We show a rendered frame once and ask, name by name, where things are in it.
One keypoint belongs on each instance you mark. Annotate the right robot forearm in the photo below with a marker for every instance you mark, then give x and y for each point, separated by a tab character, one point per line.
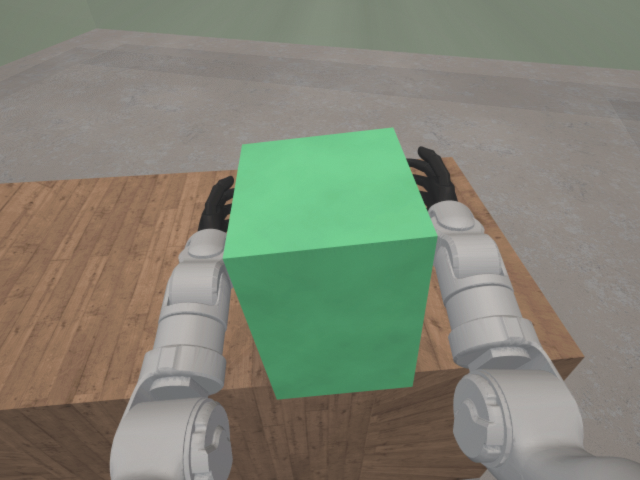
487	328

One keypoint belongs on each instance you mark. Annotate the robot left hand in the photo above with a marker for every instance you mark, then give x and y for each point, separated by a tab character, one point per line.
215	212

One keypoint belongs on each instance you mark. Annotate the robot right hand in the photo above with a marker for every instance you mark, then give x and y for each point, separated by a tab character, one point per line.
437	183

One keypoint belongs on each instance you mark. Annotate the carton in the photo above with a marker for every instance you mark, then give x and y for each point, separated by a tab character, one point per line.
330	250

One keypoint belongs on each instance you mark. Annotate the robot left upper arm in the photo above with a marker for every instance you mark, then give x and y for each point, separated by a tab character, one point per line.
179	439

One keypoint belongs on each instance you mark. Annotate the left robot forearm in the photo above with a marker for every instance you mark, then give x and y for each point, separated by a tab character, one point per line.
186	360

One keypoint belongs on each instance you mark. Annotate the pedestal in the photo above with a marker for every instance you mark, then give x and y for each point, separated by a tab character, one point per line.
84	265

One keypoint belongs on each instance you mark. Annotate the robot right upper arm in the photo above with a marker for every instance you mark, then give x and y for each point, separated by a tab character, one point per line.
525	425

